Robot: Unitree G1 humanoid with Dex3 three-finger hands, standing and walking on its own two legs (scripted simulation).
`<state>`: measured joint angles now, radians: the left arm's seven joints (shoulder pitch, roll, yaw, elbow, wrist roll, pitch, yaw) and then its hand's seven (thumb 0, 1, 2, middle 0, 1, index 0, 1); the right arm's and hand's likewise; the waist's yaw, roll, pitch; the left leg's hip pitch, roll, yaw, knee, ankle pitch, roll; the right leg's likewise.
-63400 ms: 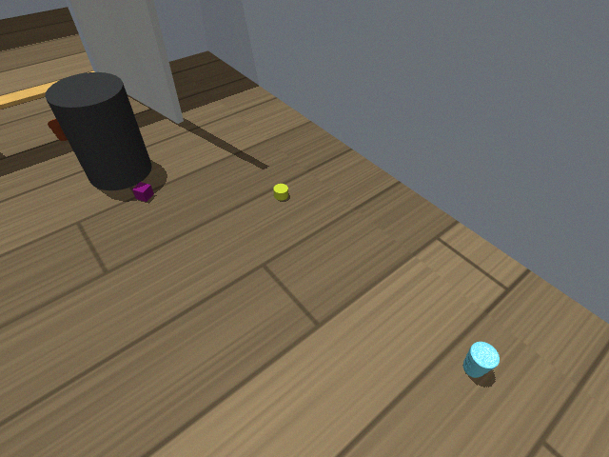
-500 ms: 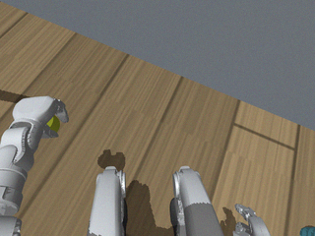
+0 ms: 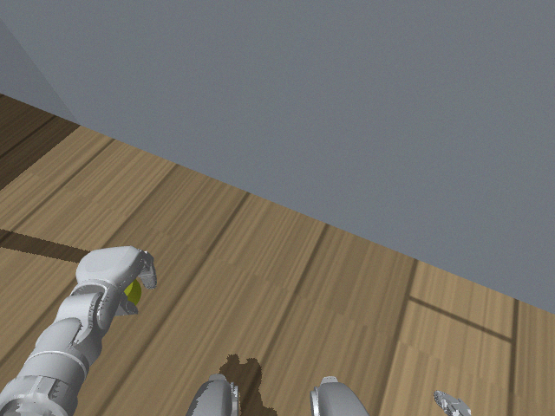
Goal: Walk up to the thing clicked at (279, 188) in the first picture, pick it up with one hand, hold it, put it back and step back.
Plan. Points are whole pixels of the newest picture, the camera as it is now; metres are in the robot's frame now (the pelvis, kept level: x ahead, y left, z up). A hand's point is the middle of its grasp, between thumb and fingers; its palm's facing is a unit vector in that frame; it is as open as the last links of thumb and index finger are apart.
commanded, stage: lift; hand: left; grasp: from above
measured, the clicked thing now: (115, 290) +0.35 +0.27 -0.10
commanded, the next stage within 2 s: hold in 0.30 s
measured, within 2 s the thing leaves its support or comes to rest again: neither
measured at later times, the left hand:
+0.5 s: hand (117, 257) +0.36 +0.24 +0.00, palm faces -0.44 -0.09 -0.90, open 6.5 cm
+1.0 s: hand (114, 248) +0.36 +0.23 +0.04, palm faces -0.43 -0.06 -0.90, open 6.7 cm
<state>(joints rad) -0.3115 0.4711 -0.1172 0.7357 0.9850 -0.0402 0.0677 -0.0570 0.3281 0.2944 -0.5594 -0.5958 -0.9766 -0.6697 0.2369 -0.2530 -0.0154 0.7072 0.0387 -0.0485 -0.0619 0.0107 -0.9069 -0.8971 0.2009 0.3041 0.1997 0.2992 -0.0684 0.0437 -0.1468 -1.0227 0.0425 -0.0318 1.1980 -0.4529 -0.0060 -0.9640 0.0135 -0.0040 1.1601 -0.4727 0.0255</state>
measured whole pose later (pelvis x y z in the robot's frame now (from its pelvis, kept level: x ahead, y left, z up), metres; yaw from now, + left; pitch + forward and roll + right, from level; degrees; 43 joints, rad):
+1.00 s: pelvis +0.05 +0.00 +0.08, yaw -1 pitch +6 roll +0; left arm -0.25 0.40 -0.19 0.65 0.99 0.01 0.00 -0.03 0.29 0.35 -0.56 -0.62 -0.97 -0.69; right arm 0.23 -0.26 -0.04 0.69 0.05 0.02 -0.04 0.01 -0.90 -0.89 0.20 0.30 0.20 0.30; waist -0.02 0.04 -0.07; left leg -0.47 0.02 0.03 0.69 -0.32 0.00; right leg -0.44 -0.01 0.04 0.67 -0.33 0.03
